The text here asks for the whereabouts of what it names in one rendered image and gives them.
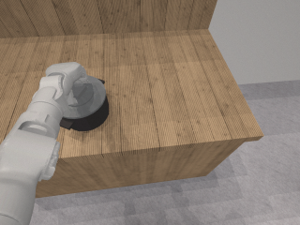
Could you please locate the lid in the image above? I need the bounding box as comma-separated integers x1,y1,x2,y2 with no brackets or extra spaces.
63,75,106,119

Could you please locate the table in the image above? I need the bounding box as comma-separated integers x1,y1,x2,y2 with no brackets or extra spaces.
0,0,264,199

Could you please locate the robot left hand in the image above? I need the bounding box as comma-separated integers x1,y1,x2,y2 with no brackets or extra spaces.
45,62,89,105

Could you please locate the left robot upper arm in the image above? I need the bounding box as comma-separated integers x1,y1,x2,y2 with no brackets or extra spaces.
0,129,61,225

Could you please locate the knob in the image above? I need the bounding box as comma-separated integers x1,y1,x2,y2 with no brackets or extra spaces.
71,82,87,99

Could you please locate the left robot forearm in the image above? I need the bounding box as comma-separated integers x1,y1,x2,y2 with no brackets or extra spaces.
0,70,73,161

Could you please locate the pot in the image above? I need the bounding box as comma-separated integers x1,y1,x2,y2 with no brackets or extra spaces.
59,79,110,131

